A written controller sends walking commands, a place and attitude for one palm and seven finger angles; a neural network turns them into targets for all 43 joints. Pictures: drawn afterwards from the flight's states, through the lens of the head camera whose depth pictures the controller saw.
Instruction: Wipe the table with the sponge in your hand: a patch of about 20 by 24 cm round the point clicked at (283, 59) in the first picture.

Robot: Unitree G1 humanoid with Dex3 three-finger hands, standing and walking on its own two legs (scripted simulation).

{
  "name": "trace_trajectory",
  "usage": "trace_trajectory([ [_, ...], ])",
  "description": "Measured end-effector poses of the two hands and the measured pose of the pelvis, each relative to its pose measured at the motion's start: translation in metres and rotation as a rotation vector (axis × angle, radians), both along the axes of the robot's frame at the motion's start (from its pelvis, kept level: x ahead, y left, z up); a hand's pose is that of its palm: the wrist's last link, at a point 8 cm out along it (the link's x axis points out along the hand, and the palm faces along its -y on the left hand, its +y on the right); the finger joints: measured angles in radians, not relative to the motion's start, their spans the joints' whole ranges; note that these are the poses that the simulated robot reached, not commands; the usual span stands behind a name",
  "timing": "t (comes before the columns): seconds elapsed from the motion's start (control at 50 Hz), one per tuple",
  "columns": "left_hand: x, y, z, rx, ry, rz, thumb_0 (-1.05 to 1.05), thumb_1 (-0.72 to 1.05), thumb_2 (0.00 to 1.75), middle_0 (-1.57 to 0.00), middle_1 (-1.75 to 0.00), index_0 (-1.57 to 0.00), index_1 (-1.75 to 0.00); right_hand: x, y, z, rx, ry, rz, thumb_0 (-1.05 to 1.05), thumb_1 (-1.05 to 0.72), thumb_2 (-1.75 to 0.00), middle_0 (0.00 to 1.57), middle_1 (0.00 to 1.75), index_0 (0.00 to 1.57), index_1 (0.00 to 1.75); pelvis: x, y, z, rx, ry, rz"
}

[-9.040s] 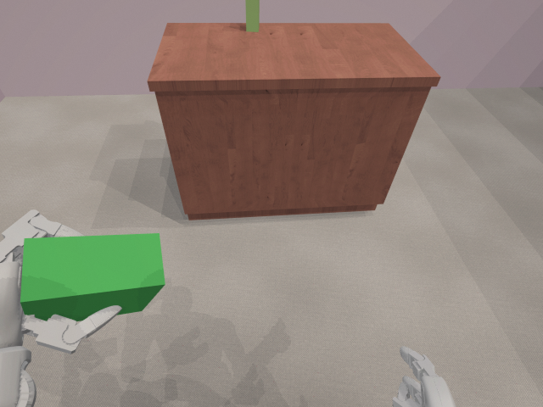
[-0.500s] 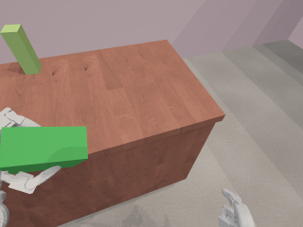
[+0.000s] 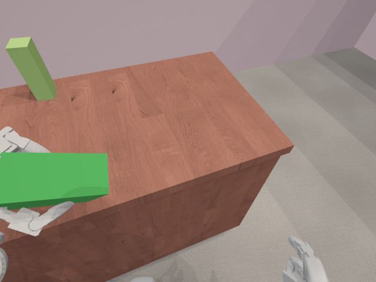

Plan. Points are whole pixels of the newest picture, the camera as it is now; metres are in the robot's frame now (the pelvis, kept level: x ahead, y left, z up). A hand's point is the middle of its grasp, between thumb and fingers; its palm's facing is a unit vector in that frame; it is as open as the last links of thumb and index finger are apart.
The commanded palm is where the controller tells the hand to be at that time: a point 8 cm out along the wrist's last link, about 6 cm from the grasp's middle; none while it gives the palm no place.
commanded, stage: shuffle to correct the standing spot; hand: left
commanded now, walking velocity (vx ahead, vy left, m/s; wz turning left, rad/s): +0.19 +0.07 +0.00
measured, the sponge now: (69, 181) +0.23 +0.20 +0.16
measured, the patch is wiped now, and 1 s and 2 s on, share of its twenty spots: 0.00 0.00 0.00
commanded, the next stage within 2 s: come to a stop and stand still in 0.04 s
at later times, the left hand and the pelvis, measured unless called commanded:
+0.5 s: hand (23, 162) +0.24 +0.26 +0.19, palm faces +0.35 -0.84 -0.42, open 10.2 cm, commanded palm +0.18 +0.31 +0.20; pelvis +0.03 +0.03 +0.02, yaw +0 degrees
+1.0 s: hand (24, 159) +0.26 +0.28 +0.17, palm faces +0.30 -0.86 -0.42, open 10.2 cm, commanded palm +0.20 +0.31 +0.20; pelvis +0.03 +0.04 +0.02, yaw -2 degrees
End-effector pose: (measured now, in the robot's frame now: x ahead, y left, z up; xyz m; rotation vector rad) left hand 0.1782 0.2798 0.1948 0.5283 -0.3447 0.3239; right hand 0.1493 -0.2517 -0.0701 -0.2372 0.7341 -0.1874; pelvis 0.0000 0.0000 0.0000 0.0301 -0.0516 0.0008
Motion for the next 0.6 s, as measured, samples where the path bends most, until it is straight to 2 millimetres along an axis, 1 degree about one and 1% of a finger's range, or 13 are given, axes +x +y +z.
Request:
trace_trajectory([
  [0.06,0.006,0.008,0.003,0.032,0.008,0.014,-0.01,-0.50,1.01,-0.71,-1.36,-0.73,-1.35,0.006,0.020,-0.005,0.052,-0.020,0.018,0.01,-0.91,-0.90,0.20,0.30,0.20,0.30,0.001,0.003,-0.001,0.000,0.012,0.009],
  [0.14,0.003,0.011,0.007,0.018,0.008,0.009,-0.01,-0.50,1.01,-0.71,-1.36,-0.73,-1.35,0.011,0.044,-0.012,0.105,-0.001,0.059,0.01,-0.91,-0.90,0.20,0.30,0.20,0.30,0.008,0.013,0.000,-0.038,0.012,0.028],
  [0.2,0.003,0.020,0.007,-0.020,0.005,0.005,-0.01,-0.50,1.01,-0.71,-1.36,-0.73,-1.35,0.013,0.059,-0.009,0.106,0.033,0.073,0.01,-0.91,-0.90,0.20,0.30,0.21,0.30,0.017,0.023,0.005,-0.026,0.018,0.013],
  [0.22,0.005,0.024,0.005,-0.024,0.000,0.005,-0.01,-0.51,1.01,-0.71,-1.36,-0.73,-1.35,0.016,0.062,-0.009,0.097,0.029,0.077,0.01,-0.91,-0.90,0.20,0.30,0.21,0.30,0.019,0.027,0.004,-0.032,0.021,0.007],
  [0.26,0.011,0.034,0.001,-0.022,-0.001,0.011,-0.01,-0.51,1.01,-0.71,-1.36,-0.73,-1.35,0.020,0.069,-0.008,0.090,0.025,0.071,0.01,-0.91,-0.90,0.20,0.30,0.21,0.30,0.021,0.032,0.002,-0.014,0.013,-0.005],
  [0.3,0.019,0.042,-0.002,-0.035,0.023,0.025,-0.01,-0.51,1.01,-0.71,-1.36,-0.73,-1.35,0.023,0.075,-0.004,0.089,0.025,0.074,0.01,-0.91,-0.90,0.20,0.30,0.21,0.30,0.021,0.034,0.006,-0.002,0.006,-0.008],
  [0.34,0.026,0.044,-0.002,-0.052,0.043,0.036,-0.01,-0.51,1.01,-0.71,-1.36,-0.73,-1.35,0.027,0.081,0.002,0.093,0.018,0.090,0.01,-0.91,-0.90,0.20,0.30,0.21,0.30,0.021,0.034,0.012,-0.005,0.008,0.001],
  [0.42,0.027,0.034,0.007,-0.055,0.042,0.010,-0.01,-0.51,1.01,-0.71,-1.36,-0.73,-1.35,0.036,0.084,0.016,0.099,-0.031,0.119,0.01,-0.91,-0.90,0.21,0.30,0.21,0.30,0.024,0.032,0.017,-0.014,0.022,-0.002],
  [0.48,0.025,0.024,0.012,-0.034,0.044,-0.019,-0.01,-0.51,1.01,-0.71,-1.36,-0.73,-1.35,0.044,0.078,0.019,0.096,-0.061,0.124,0.01,-0.91,-0.90,0.21,0.30,0.21,0.30,0.025,0.029,0.017,-0.028,0.021,0.001],
  [0.52,0.024,0.022,0.014,-0.036,0.061,-0.019,-0.01,-0.51,1.01,-0.71,-1.36,-0.73,-1.35,0.047,0.073,0.021,0.091,-0.064,0.115,0.01,-0.91,-0.90,0.21,0.30,0.21,0.30,0.026,0.027,0.020,-0.041,0.024,0.003],
  [0.54,0.023,0.023,0.013,-0.041,0.070,-0.013,-0.01,-0.51,1.01,-0.71,-1.36,-0.73,-1.35,0.047,0.070,0.021,0.086,-0.064,0.110,0.01,-0.91,-0.90,0.21,0.30,0.21,0.30,0.027,0.026,0.020,-0.043,0.028,0.001],
  [0.56,0.025,0.026,0.018,0.020,0.070,-0.011,-0.01,-0.51,1.01,-0.71,-1.36,-0.73,-1.35,0.047,0.066,0.022,0.067,-0.063,0.121,0.01,-0.91,-0.90,0.21,0.30,0.21,0.30,0.026,0.025,0.021,-0.046,0.030,0.000],
  [0.6,0.035,0.044,0.038,0.120,0.008,0.022,-0.01,-0.51,1.01,-0.71,-1.36,-0.73,-1.35,0.047,0.059,0.018,0.046,-0.041,0.145,0.01,-0.91,-0.90,0.21,0.30,0.21,0.30,0.021,0.021,0.019,-0.038,0.025,0.002],
])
